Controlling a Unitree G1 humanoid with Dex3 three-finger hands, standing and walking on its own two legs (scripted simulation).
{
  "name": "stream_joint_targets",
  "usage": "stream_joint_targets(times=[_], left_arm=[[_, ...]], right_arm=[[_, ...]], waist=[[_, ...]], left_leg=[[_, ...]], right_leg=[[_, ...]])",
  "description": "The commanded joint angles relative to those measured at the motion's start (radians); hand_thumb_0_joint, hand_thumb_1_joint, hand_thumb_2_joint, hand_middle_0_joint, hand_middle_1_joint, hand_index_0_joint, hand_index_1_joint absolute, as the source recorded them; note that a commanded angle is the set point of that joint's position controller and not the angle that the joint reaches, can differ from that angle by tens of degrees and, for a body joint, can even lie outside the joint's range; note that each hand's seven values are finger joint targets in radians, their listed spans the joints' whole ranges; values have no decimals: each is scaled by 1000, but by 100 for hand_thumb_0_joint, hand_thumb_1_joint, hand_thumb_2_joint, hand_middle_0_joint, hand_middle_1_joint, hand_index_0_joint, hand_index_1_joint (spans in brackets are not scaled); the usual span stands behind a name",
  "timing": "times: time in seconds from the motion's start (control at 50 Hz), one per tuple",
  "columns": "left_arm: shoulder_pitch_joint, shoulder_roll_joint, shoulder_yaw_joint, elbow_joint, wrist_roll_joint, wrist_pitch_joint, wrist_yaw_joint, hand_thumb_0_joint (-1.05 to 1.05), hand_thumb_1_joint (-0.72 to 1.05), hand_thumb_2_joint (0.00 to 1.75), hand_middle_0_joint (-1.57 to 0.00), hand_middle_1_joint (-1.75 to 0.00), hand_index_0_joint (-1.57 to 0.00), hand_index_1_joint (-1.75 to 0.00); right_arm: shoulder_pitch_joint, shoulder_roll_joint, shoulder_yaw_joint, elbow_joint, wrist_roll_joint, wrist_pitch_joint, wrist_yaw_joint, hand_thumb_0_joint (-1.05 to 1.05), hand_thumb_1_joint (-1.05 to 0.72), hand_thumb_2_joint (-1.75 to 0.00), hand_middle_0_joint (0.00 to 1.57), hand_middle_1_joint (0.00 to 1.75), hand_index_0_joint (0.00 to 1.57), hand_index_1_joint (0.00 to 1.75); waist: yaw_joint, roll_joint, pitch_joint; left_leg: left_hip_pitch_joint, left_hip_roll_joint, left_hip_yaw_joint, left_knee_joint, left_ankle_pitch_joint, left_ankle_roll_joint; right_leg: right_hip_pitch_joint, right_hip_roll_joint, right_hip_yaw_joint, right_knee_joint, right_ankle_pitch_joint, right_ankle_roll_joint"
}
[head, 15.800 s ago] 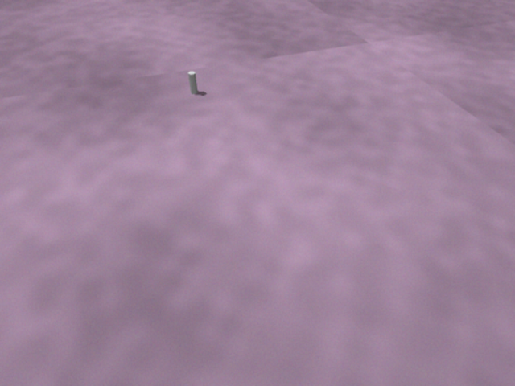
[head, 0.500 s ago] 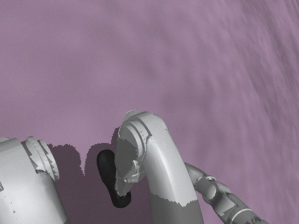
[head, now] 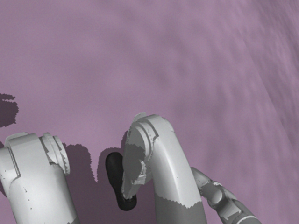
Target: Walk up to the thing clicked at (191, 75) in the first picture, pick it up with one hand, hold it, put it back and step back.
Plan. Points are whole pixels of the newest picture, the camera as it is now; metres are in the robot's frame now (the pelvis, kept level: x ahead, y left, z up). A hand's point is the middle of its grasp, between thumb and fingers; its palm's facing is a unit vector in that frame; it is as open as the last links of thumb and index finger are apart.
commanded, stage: settle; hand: left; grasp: from the side
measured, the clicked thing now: out of the picture +0.43 +0.30 -0.18
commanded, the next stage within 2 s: lift in 1.52 s
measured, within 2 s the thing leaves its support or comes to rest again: neither
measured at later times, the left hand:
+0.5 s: hand out of the picture +0.41 +0.30 -0.04, palm faces +0.28 -0.96 -0.07, open 6.7 cm
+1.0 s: hand out of the picture +0.42 +0.29 +0.02, palm faces +0.28 -0.96 -0.05, open 6.7 cm
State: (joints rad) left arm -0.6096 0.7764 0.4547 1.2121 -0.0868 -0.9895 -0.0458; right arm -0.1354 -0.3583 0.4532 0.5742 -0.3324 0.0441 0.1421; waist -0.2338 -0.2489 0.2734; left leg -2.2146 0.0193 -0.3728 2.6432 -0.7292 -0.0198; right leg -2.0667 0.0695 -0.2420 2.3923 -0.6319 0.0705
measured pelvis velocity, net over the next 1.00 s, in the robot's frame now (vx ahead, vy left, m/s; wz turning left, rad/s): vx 0.02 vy -0.02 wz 0.16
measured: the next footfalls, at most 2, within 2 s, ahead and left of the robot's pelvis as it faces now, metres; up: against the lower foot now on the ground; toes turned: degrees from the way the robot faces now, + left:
none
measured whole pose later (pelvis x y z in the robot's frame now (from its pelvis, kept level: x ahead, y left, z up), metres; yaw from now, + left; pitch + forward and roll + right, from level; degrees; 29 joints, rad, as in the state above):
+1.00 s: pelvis +0.02 -0.02 +0.06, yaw +9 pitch +31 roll -7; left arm -0.58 0.45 0.40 0.84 -0.14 -0.58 -0.22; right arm 0.06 -0.29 0.08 0.63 -0.08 0.06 0.06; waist -0.13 -0.02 -0.08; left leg -2.20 0.03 -0.15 2.36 -0.72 -0.03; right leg -2.14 0.00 -0.08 2.29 -0.70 0.01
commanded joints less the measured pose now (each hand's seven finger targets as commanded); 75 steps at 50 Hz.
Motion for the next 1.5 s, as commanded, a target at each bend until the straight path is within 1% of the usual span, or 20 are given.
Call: stream_joint_targets(times=[0.0, 0.12, 0.18, 0.36, 0.44, 0.54, 0.7, 0.76, 0.78, 0.8, 0.92, 0.94, 1.06, 1.08, 1.12, 1.14, 1.32, 1.34, 1.38, 1.48], left_arm=[[-247, 142, -27, -268, -17, -40, -20, 0, 56, 130, -135, -141, -134, -142], [-214, 63, -69, -364, -27, 52, -51, 0, 56, 126, -134, -138, -134, -140], [-266, 19, -94, -440, -37, 93, -59, 0, 56, 125, -133, -137, -132, -138], [-251, -11, -71, -544, -43, 189, -70, 0, 48, 121, -129, -133, -128, -134], [-284, -48, -91, -595, -55, 218, -91, 0, 48, 121, -129, -133, -128, -135], [-246, -39, -42, -567, -73, 257, -106, 0, 46, 120, -127, -131, -126, -133], [-221, -75, -34, -535, -74, 293, -159, 0, 45, 120, -126, -131, -125, -132], [-259, -44, 15, -608, -93, 301, -164, 0, 41, 121, -128, -133, -127, -134], [-260, -64, -9, -603, -94, 307, -170, 0, 42, 122, -128, -133, -127, -134], [-280, -51, 16, -640, -100, 308, -169, 0, 44, 123, -129, -134, -128, -135], [-278, -96, -15, -606, -87, 318, -171, 0, 43, 123, -131, -135, -130, -137], [-316, -70, 0, -655, -88, 312, -170, 0, 42, 125, -132, -136, -130, -138], [-313, -94, -11, -621, -68, 327, -171, 0, 40, 126, -133, -137, -131, -139], [-258, -136, -37, -540, -66, 339, -171, 0, 37, 125, -133, -137, -131, -139], [-316, -94, -8, -604, -67, 332, -170, 0, 40, 127, -133, -138, -132, -139], [-294, -123, -28, -561, -62, 338, -170, 0, 39, 127, -133, -137, -132, -139], [-360, -100, -10, -596, -56, 329, -161, 0, 41, 129, -134, -138, -133, -140], [-302, -119, -9, -537, -54, 336, -160, 0, 41, 130, -133, -138, -132, -140], [-395, -117, -27, -620, -54, 323, -160, 0, 42, 130, -133, -138, -132, -140], [-358, -117, -12, -562, -50, 325, -160, 0, 44, 131, -133, -138, -132, -141]], right_arm=[[82, -346, -164, -15, 28, 12, -18, 0, -90, -90, 20, 30, 20, 30], [128, -318, -230, -17, 81, 13, -17, 0, -89, -90, 20, 30, 20, 30], [154, -300, -260, -12, 105, 15, -19, 0, -89, -90, 20, 30, 20, 30], [206, -246, -339, -15, 170, 21, -35, 0, -88, -89, 20, 30, 20, 30], [241, -226, -366, -5, 190, 22, -46, 0, -88, -90, 20, 30, 20, 30], [264, -197, -381, -2, 215, 25, -58, 0, -88, -89, 20, 30, 20, 30], [286, -174, -412, -10, 236, 19, -72, 0, -88, -90, 20, 30, 20, 30], [299, -174, -424, -12, 245, 16, -80, 0, -89, -90, 20, 30, 20, 30], [294, -169, -423, -15, 249, 14, -80, 0, -89, -90, 20, 30, 20, 30], [308, -167, -431, -12, 250, 12, -82, 0, -89, -90, 20, 30, 20, 30], [308, -148, -444, -4, 257, -5, -91, 0, -89, -90, 20, 30, 20, 30], [318, -147, -446, 6, 256, -6, -94, 0, -89, -90, 20, 30, 20, 30], [328, -147, -458, 17, 253, -12, -96, 0, -89, -90, 20, 30, 20, 30], [319, -145, -458, 1, 255, -12, -96, 0, -90, -90, 20, 30, 20, 30], [332, -144, -462, 12, 255, -16, -98, 0, -89, -90, 20, 30, 20, 30], [329, -142, -461, 4, 257, -16, -97, 0, -89, -90, 20, 30, 20, 30], [336, -134, -472, 12, 260, -26, -99, 0, -89, -90, 20, 30, 20, 30], [334, -134, -472, 10, 262, -26, -99, 0, -89, -90, 20, 30, 20, 30], [339, -137, -477, 12, 260, -27, -100, 0, -89, -90, 20, 30, 20, 30], [356, -130, -474, 28, 260, -31, -99, 0, -89, -90, 20, 30, 20, 30]], waist=[[-76, 636, -697], [-25, 613, -721], [-21, 612, -738], [46, 578, -838], [48, 557, -911], [80, 508, -962], [86, 432, -992], [112, 435, -1057], [106, 452, -1061], [114, 450, -1076], [105, 429, -1040], [111, 437, -1053], [109, 452, -1051], [105, 436, -1046], [111, 446, -1067], [107, 435, -1047], [115, 439, -1048], [120, 422, -1043], [106, 457, -1058], [108, 437, -1062]], left_leg=[[440, 53, 130, -369, 176, -10], [419, 40, 142, -417, 126, -2], [420, 35, 151, -435, 113, 3], [411, 15, 200, -495, 40, 20], [418, 8, 231, -487, 90, 25], [416, 6, 252, -487, 160, 32], [374, 0, 286, -509, 169, 46], [420, 1, 291, -517, 203, 44], [417, 0, 294, -524, 197, 44], [430, 0, 298, -526, 199, 43], [420, 0, 307, -549, 177, 48], [431, 2, 310, -548, 191, 47], [495, 4, 304, -575, 222, 41], [494, 2, 305, -579, 210, 44], [496, -1, 312, -581, 210, 45], [489, -1, 310, -593, 200, 43], [505, -5, 317, -626, 167, 43], [522, -5, 315, -633, 169, 44], [532, -7, 316, -640, 154, 41], [542, -7, 316, -643, 198, 40]], right_leg=[[279, 24, -67, -173, 225, -88], [200, 14, -48, -176, 167, -97], [172, 8, -33, -185, 159, -100], [157, -7, 18, -228, 73, -109], [193, -10, 44, -247, 107, -109], [230, -15, 70, -258, 151, -108], [309, -28, 99, -306, 152, -98], [324, -30, 106, -310, 173, -99], [326, -32, 110, -309, 166, -101], [329, -32, 115, -317, 168, -100], [323, -34, 131, -348, 146, -101], [337, -35, 135, -352, 157, -100], [304, -39, 129, -361, 169, -106], [302, -38, 130, -368, 159, -105], [326, -41, 135, -377, 161, -104], [312, -42, 133, -376, 148, -106], [310, -44, 139, -401, 112, -109], [300, -43, 137, -405, 108, -109], [297, -46, 138, -405, 98, -112], [318, -49, 141, -406, 135, -108]])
